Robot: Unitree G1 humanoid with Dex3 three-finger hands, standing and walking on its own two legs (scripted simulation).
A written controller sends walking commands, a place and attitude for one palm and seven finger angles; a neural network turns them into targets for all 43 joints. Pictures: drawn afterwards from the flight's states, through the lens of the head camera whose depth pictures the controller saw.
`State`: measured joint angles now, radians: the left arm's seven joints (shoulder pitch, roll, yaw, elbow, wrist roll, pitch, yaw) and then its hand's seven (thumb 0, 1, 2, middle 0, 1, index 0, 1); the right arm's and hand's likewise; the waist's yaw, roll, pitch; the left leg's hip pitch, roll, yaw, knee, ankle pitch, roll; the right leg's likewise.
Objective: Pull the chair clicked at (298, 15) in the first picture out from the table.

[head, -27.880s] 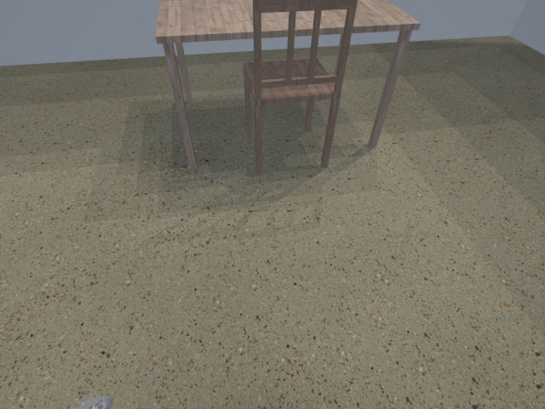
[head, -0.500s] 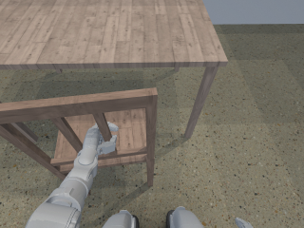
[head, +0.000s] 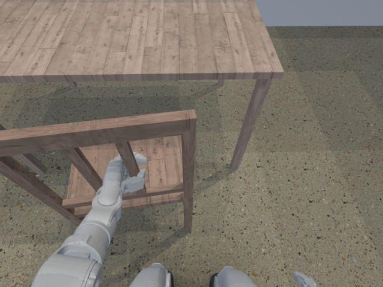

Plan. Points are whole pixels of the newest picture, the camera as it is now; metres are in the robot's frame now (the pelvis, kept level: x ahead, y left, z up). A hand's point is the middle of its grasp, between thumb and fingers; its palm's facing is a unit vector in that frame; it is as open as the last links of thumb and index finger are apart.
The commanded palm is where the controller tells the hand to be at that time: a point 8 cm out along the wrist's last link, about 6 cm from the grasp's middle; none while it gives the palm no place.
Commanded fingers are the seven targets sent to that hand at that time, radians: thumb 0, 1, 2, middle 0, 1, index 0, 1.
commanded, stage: step backward, pulling the chair out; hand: left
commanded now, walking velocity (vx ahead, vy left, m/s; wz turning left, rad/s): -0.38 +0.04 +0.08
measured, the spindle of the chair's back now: (90, 175) +0.36 +0.26 -0.06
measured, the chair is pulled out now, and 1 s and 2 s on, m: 0.23 0.39 0.60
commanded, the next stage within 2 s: stop walking, hand still on the chair in 1.68 s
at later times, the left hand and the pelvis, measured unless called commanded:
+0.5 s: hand (136, 198) +0.30 +0.14 -0.05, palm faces +0.02 -0.98 -0.20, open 5.6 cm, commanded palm +0.31 +0.19 -0.05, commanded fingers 0.00 0.90 0.90 -0.50 -1.45 -0.50 -1.45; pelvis -0.06 -0.01 +0.01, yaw +0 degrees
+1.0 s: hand (131, 249) +0.20 +0.13 -0.05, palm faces +0.02 -0.98 -0.21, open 5.7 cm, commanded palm +0.21 +0.19 -0.05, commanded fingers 0.00 0.90 0.90 -0.50 -1.45 -0.50 -1.45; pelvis -0.16 -0.01 +0.00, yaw +0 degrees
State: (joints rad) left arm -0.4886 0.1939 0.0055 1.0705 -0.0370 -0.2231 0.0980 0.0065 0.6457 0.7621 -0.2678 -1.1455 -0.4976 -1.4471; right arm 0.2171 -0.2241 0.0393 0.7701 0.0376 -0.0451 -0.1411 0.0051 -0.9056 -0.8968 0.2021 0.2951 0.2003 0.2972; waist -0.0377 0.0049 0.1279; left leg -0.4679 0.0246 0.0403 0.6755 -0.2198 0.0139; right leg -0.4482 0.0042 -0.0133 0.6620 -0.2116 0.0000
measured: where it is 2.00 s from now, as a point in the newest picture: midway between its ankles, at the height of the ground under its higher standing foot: outside the picture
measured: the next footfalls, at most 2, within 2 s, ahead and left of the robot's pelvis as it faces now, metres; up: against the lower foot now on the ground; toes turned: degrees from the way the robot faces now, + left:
left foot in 0.26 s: +0.02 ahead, +0.12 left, +0.00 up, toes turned +1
right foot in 0.44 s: +0.03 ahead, -0.12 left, +0.00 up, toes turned +0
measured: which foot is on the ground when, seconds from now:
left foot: down 0.00-0.12, up 0.14-0.24, down 0.26-0.90, up 0.92-1.00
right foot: down 0.00-0.34, up 0.36-0.42, down 0.44-1.00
